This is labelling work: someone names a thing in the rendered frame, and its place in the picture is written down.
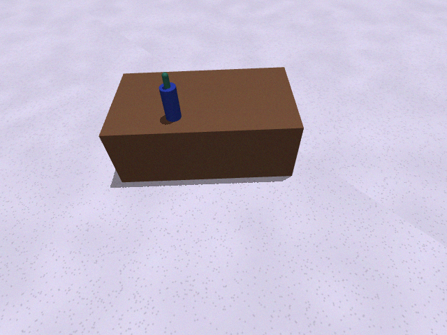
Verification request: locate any bottle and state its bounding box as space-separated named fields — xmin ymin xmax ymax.
xmin=159 ymin=72 xmax=182 ymax=122

